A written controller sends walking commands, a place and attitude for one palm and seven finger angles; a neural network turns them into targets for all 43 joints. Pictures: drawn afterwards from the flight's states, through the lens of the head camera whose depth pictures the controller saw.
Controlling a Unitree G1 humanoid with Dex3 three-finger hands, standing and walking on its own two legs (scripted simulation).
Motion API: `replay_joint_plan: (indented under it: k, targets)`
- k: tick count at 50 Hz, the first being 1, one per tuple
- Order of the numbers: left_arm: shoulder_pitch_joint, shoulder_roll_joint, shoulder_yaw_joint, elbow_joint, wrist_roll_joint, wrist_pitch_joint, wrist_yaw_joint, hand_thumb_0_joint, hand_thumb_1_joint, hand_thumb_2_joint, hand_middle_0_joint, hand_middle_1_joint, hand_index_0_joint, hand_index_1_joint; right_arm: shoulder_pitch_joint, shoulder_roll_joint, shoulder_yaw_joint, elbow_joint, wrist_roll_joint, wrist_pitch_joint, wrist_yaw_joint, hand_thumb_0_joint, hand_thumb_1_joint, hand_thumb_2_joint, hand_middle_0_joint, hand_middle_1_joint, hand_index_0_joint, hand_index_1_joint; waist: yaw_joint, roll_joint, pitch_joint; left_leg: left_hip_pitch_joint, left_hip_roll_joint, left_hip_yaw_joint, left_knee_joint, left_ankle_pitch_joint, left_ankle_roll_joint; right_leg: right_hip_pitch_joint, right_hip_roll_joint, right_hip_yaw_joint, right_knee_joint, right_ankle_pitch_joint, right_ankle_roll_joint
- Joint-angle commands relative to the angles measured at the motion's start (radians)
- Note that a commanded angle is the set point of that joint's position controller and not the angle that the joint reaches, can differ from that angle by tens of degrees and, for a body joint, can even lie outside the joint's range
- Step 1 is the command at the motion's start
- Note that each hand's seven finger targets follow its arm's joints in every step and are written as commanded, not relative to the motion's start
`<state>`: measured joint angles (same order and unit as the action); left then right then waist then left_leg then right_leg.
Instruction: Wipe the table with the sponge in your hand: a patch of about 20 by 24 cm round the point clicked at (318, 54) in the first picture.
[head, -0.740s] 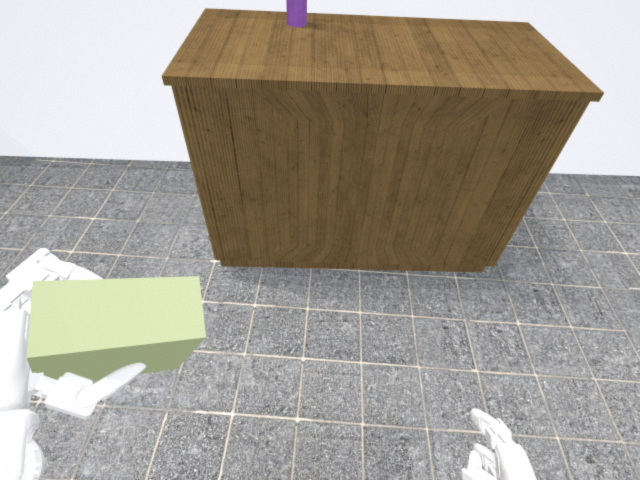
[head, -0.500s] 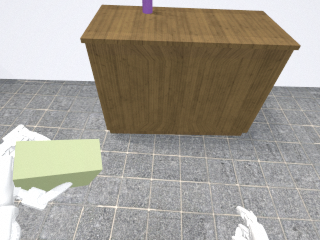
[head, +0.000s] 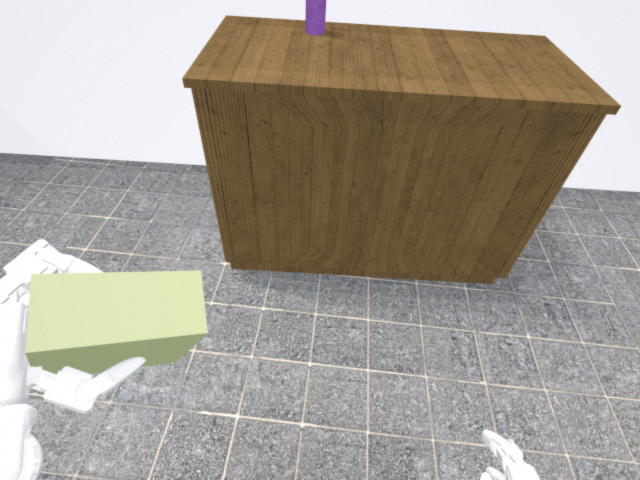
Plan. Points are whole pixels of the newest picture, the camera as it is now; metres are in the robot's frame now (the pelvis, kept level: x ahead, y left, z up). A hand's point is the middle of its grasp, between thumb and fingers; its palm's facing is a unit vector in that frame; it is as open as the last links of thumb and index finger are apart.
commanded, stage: walk to a spot facing it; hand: left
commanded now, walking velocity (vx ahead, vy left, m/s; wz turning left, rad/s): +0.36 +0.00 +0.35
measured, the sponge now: (143, 324) +0.23 +0.19 +0.14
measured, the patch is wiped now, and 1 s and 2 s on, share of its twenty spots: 0.00 0.00 0.00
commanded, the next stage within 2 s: none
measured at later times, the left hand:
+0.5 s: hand (112, 277) +0.27 +0.23 +0.17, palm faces +0.46 -0.75 -0.48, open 10.4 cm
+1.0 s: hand (147, 199) +0.37 +0.22 +0.18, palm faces +0.65 -0.59 -0.48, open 10.4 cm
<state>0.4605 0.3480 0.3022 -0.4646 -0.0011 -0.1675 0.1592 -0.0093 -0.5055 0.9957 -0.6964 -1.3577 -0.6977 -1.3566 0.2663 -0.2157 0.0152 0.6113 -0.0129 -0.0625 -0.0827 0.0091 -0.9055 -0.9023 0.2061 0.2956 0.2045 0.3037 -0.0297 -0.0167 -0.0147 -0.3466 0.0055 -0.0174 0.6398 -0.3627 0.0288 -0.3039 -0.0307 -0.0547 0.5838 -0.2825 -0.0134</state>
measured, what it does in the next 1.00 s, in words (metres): walks ahead, turning left: right foot, then left foot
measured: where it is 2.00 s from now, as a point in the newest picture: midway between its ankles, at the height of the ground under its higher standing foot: outside the picture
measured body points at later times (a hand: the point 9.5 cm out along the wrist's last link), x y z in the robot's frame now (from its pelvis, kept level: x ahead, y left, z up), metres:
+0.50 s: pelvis +0.10 -0.03 +0.01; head +0.12 -0.04 +0.46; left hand +0.24 +0.26 +0.19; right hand +0.27 -0.25 -0.10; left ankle +0.09 +0.11 -0.66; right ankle +0.05 -0.12 -0.73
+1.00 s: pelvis +0.26 -0.07 -0.01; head +0.28 -0.09 +0.44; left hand +0.33 +0.25 +0.21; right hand +0.47 -0.21 -0.13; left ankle +0.20 +0.09 -0.68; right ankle +0.32 -0.15 -0.73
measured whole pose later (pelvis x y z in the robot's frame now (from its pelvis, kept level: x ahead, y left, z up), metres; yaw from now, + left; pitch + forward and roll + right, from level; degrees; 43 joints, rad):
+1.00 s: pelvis +0.26 -0.07 -0.01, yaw +20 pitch -2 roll +2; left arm 0.46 0.37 0.36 -0.52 -0.01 -0.21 0.13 -0.01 -0.51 1.00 -0.70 -1.36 -0.70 -1.36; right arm 0.23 -0.16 0.02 0.64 0.00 -0.07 -0.05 0.01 -0.90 -0.90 0.21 0.30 0.21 0.30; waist 0.03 0.04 0.06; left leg -0.45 0.07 0.00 1.06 -0.50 -0.01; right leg -0.34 -0.13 -0.19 0.74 -0.35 -0.01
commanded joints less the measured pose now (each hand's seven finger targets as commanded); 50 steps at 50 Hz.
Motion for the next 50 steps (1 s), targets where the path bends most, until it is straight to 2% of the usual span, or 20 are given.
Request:
replay_joint_plan:
  k: [1,3,5,14,15,16,17,21,24,30,31,33,34,38,42,45,46,47,48,50]
  targets:
    - [-0.091,0.186,0.159,-0.247,-0.017,-0.082,0.040,0.000,0.100,1.300,-1.200,-1.600,-1.200,-1.600,-0.104,-0.094,-0.038,-0.146,0.000,-0.055,-0.006,0.000,-0.900,-0.900,0.200,0.300,0.200,0.300,0.006,0.034,-0.076,-0.021,0.036,-0.033,-0.135,-0.057,0.036,0.062,-0.155,0.136,-0.036,-0.233,-0.066]
    - [-0.062,0.149,0.139,-0.251,-0.017,-0.091,0.028,0.000,0.100,1.300,-1.200,-1.600,-1.200,-1.600,-0.114,-0.117,-0.046,-0.152,0.009,-0.056,-0.008,0.000,-0.900,-0.900,0.200,0.300,0.200,0.300,-0.001,0.348,-0.010,0.058,0.244,-0.414,-0.375,-0.338,0.136,-0.177,0.022,-0.036,0.260,-0.322,0.025]
    - [-0.106,0.166,0.136,-0.217,0.018,-0.094,0.025,0.000,0.100,1.300,-1.200,-1.600,-1.200,-1.600,-0.108,-0.093,-0.041,-0.135,0.004,-0.071,-0.002,0.000,-0.900,-0.900,0.200,0.300,0.200,0.300,-0.006,0.292,0.081,-0.036,0.329,-0.596,-0.468,-0.465,0.210,-0.252,-0.014,0.061,0.486,-0.258,0.015]
    - [-0.101,0.151,0.105,-0.237,-0.004,-0.095,0.011,0.000,0.100,1.300,-1.200,-1.600,-1.200,-1.600,-0.109,-0.091,-0.040,-0.109,-0.002,-0.087,0.015,0.000,-0.900,-0.900,0.200,0.300,0.200,0.300,0.034,0.230,-0.051,-0.058,0.151,-0.185,-0.218,-0.006,0.094,0.209,0.011,-0.064,-0.146,-0.134,0.013]
    - [-0.085,0.164,0.118,-0.219,0.002,-0.092,0.011,0.000,0.100,1.300,-1.200,-1.600,-1.200,-1.600,-0.097,-0.081,-0.041,-0.106,0.000,-0.078,0.017,0.000,-0.900,-0.900,0.200,0.300,0.200,0.300,0.035,0.099,-0.076,-0.174,0.111,-0.109,-0.067,0.007,0.061,0.347,-0.082,0.050,-0.217,-0.128,-0.032]
    - [-0.075,0.203,0.144,-0.203,0.003,-0.082,0.011,0.000,0.100,1.300,-1.200,-1.600,-1.200,-1.600,-0.099,-0.064,-0.046,-0.114,0.003,-0.065,0.019,0.000,-0.900,-0.900,0.200,0.300,0.200,0.300,0.038,-0.169,-0.089,-0.355,0.007,0.029,0.221,-0.055,0.011,0.448,-0.290,0.370,-0.311,-0.199,-0.121]
    - [-0.110,0.225,0.161,-0.217,-0.018,-0.082,0.015,0.000,0.100,1.300,-1.200,-1.600,-1.200,-1.600,-0.137,-0.083,-0.052,-0.122,0.009,-0.066,0.012,0.000,-0.900,-0.900,0.200,0.300,0.200,0.300,0.039,-0.224,-0.055,-0.455,-0.011,0.045,0.460,-0.150,-0.021,0.436,-0.435,0.533,-0.351,-0.080,-0.181]
    - [0.002,0.226,0.206,-0.174,-0.008,-0.111,0.006,0.000,0.100,1.300,-1.200,-1.600,-1.200,-1.600,-0.142,-0.077,-0.045,-0.112,0.004,-0.036,0.018,0.000,-0.900,-0.900,0.200,0.300,0.200,0.300,0.038,-0.053,0.024,-0.421,0.093,0.017,0.507,-0.017,-0.046,0.282,-0.345,0.256,-0.291,0.148,-0.170]
    - [-0.057,0.212,0.197,-0.217,-0.014,-0.131,0.008,0.000,0.100,1.300,-1.200,-1.600,-1.200,-1.600,-0.159,-0.056,-0.036,-0.142,0.006,-0.022,0.019,0.000,-0.900,-0.900,0.200,0.300,0.200,0.300,0.036,-0.135,0.015,-0.305,0.103,0.110,0.251,0.010,-0.041,0.276,-0.295,0.041,-0.249,0.372,-0.129]
    - [-0.073,0.183,0.157,-0.308,-0.022,-0.108,0.045,0.000,0.100,1.300,-1.200,-1.600,-1.200,-1.600,-0.111,-0.060,-0.065,-0.180,0.011,-0.052,0.005,0.000,-0.900,-0.900,0.200,0.300,0.200,0.300,0.018,-0.076,-0.158,0.175,-0.060,0.323,-0.156,0.219,-0.010,0.227,-0.218,-0.104,0.137,0.699,-0.048]
    - [-0.071,0.198,0.172,-0.332,-0.022,-0.119,0.048,0.000,0.100,1.300,-1.200,-1.600,-1.200,-1.600,-0.104,-0.070,-0.073,-0.187,0.013,-0.052,-0.002,0.000,-0.900,-0.900,0.200,0.300,0.200,0.300,0.000,0.003,-0.218,0.386,-0.006,0.240,-0.157,0.279,0.028,0.087,-0.194,-0.123,0.315,0.631,-0.005]
    - [-0.040,0.179,0.161,-0.346,-0.031,-0.128,0.050,0.000,0.100,1.300,-1.200,-1.600,-1.200,-1.600,-0.100,-0.092,-0.074,-0.187,0.014,-0.053,0.013,0.000,-0.900,-0.900,0.200,0.300,0.200,0.300,0.013,0.315,-0.270,0.619,0.416,-0.446,-0.213,0.587,0.270,-0.297,-0.010,-0.047,0.735,-0.311,0.046]
    - [-0.103,0.234,0.182,-0.345,-0.017,-0.122,0.048,0.000,0.100,1.300,-1.200,-1.600,-1.200,-1.600,-0.103,-0.097,-0.071,-0.180,0.020,-0.054,0.028,0.000,-0.900,-0.900,0.200,0.300,0.200,0.300,0.002,0.176,-0.192,0.511,0.454,-0.522,-0.268,0.511,0.301,-0.351,-0.023,0.056,0.807,-0.341,0.028]
    - [-0.077,0.250,0.234,-0.354,-0.018,-0.107,0.018,0.000,0.100,1.300,-1.200,-1.600,-1.200,-1.600,-0.139,-0.094,-0.085,-0.157,0.027,-0.051,0.021,0.000,-0.900,-0.900,0.200,0.300,0.200,0.300,0.044,0.261,-0.046,0.138,0.356,-0.252,-0.329,0.041,0.228,-0.290,-0.142,0.072,0.576,-0.218,0.049]
    - [0.005,0.171,0.198,-0.346,-0.037,-0.125,0.012,0.000,0.100,1.300,-1.200,-1.600,-1.200,-1.600,-0.131,-0.083,-0.066,-0.160,0.028,-0.083,0.025,0.000,-0.900,-0.900,0.200,0.300,0.200,0.300,0.049,0.311,-0.052,-0.077,0.242,-0.032,-0.325,-0.105,0.131,0.046,-0.062,-0.103,0.215,-0.094,0.067]
    - [-0.021,0.155,0.181,-0.243,-0.027,-0.098,0.007,0.000,0.100,1.300,-1.200,-1.600,-1.200,-1.600,-0.121,-0.073,-0.060,-0.153,0.027,-0.078,0.015,0.000,-0.900,-0.900,0.200,0.300,0.200,0.300,0.053,0.156,-0.059,-0.150,0.172,0.028,-0.087,-0.211,0.063,0.214,-0.029,-0.132,-0.012,-0.042,0.078]
    - [-0.059,0.174,0.185,-0.221,-0.019,-0.083,0.007,0.000,0.100,1.300,-1.200,-1.600,-1.200,-1.600,-0.112,-0.055,-0.060,-0.154,0.032,-0.072,0.013,0.000,-0.900,-0.900,0.200,0.300,0.200,0.300,0.058,-0.074,-0.060,-0.235,0.081,0.111,0.183,-0.240,0.020,0.243,-0.155,0.053,-0.177,-0.198,0.031]
    - [-0.082,0.228,0.219,-0.185,-0.015,-0.061,0.017,0.000,0.100,1.300,-1.200,-1.600,-1.200,-1.600,-0.152,-0.038,-0.058,-0.173,0.028,-0.069,0.014,0.000,-0.900,-0.900,0.200,0.300,0.200,0.300,0.080,-0.445,-0.032,-0.431,-0.015,0.132,0.543,-0.297,-0.028,0.265,-0.429,0.518,-0.353,-0.241,-0.092]
    - [-0.098,0.229,0.212,-0.149,-0.025,-0.051,0.019,0.000,0.100,1.300,-1.200,-1.600,-1.200,-1.600,-0.183,-0.077,-0.055,-0.163,0.017,-0.070,0.013,0.000,-0.900,-0.900,0.200,0.300,0.200,0.300,0.072,-0.322,-0.013,-0.459,0.029,-0.002,0.691,-0.218,-0.036,0.241,-0.507,0.581,-0.396,-0.200,-0.137]
    - [-0.085,0.215,0.201,-0.111,-0.015,-0.073,0.004,0.000,0.100,1.300,-1.200,-1.600,-1.200,-1.600,-0.163,-0.071,-0.050,-0.123,0.007,-0.063,0.015,0.000,-0.900,-0.900,0.200,0.300,0.200,0.300,0.045,-0.163,0.037,-0.446,0.079,-0.010,0.768,-0.101,-0.058,0.212,-0.451,0.426,-0.314,0.093,-0.135]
